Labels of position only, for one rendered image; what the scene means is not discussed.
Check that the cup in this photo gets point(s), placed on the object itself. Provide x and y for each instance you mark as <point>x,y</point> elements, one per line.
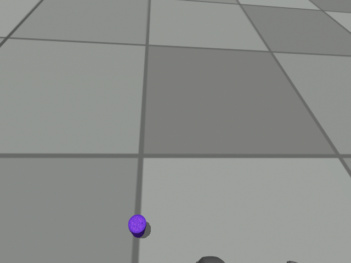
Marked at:
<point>137,225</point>

